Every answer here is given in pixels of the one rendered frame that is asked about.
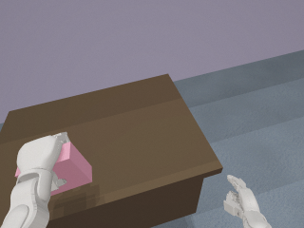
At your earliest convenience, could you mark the robot left forearm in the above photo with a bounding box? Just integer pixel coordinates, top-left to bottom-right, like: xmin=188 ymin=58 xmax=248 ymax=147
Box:
xmin=0 ymin=168 xmax=53 ymax=228

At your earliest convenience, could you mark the table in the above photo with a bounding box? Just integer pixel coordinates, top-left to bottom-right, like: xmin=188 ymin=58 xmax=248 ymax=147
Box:
xmin=0 ymin=73 xmax=223 ymax=228

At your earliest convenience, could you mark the robot left hand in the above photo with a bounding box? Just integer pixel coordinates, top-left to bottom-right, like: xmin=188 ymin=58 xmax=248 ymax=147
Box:
xmin=16 ymin=132 xmax=70 ymax=192

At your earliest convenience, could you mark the robot right hand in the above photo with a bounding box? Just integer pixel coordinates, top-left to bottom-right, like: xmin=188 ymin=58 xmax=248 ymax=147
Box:
xmin=223 ymin=175 xmax=260 ymax=219

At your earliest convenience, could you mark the sponge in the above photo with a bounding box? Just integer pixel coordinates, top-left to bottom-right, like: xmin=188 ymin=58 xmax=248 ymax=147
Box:
xmin=14 ymin=142 xmax=92 ymax=196

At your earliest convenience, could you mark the robot right forearm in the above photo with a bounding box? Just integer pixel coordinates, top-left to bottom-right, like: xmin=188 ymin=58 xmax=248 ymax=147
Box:
xmin=242 ymin=210 xmax=272 ymax=228

